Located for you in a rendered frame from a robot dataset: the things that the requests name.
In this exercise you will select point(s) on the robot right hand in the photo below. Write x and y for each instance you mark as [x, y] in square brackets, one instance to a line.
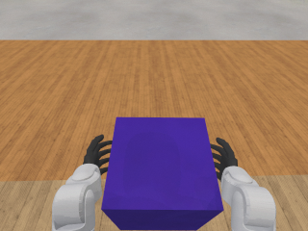
[227, 158]

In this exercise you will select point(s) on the right robot forearm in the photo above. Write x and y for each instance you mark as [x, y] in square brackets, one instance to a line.
[252, 207]

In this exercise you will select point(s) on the robot left hand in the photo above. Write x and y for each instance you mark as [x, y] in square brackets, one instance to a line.
[93, 154]

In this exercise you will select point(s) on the carton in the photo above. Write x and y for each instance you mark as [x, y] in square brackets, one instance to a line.
[161, 175]

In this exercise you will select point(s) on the left robot forearm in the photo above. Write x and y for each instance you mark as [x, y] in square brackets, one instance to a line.
[73, 207]

